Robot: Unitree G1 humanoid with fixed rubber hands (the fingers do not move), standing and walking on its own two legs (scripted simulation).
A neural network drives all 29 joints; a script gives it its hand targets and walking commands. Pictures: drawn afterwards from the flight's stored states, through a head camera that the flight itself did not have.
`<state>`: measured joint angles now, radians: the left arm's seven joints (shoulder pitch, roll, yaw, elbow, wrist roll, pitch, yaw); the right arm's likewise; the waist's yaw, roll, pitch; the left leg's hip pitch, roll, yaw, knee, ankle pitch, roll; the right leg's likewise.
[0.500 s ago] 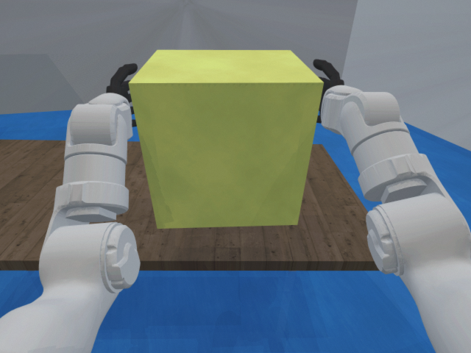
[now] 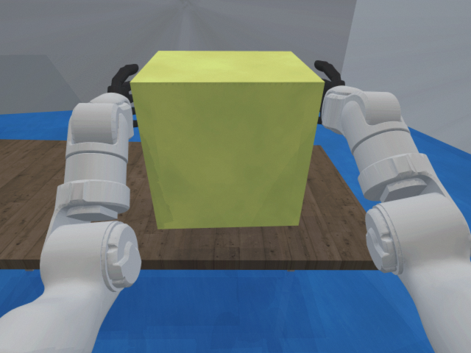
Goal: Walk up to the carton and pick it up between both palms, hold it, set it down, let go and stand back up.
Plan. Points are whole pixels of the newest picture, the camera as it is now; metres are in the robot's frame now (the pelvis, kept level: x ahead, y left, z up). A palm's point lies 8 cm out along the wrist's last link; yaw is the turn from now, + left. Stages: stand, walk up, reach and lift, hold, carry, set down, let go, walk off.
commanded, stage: hold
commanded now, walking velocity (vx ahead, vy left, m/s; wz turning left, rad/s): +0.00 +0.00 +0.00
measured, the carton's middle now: (227, 136) +0.38 -0.01 +0.28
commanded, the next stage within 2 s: none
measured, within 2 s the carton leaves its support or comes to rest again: neither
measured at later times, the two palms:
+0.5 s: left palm (116, 103) +0.37 +0.16 +0.34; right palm (328, 99) +0.36 -0.16 +0.35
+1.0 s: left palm (121, 113) +0.37 +0.16 +0.33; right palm (329, 108) +0.36 -0.17 +0.34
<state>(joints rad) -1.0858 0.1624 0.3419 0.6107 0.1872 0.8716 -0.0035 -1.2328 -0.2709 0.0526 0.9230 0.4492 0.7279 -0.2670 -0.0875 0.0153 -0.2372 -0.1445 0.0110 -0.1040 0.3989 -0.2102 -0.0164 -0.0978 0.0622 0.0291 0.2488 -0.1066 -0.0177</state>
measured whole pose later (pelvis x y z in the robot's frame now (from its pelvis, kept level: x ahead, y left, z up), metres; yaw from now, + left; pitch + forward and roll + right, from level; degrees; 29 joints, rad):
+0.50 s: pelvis +0.00 +0.00 +0.00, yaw +0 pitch -1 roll -2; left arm -1.13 0.19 0.34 0.67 0.18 0.85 -0.01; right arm -1.27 -0.27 0.06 0.96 0.43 0.72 -0.26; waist -0.08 0.02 -0.25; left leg -0.16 0.01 -0.10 0.39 -0.20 -0.02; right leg -0.12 0.06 0.03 0.25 -0.11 -0.02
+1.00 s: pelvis +0.00 +0.00 +0.00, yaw +0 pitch -3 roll -2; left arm -1.05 0.15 0.33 0.56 0.18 0.88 0.00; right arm -1.20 -0.27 0.07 0.88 0.46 0.73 -0.27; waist -0.09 0.02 -0.23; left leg -0.14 0.01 -0.10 0.40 -0.21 -0.02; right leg -0.09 0.06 0.03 0.25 -0.11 -0.02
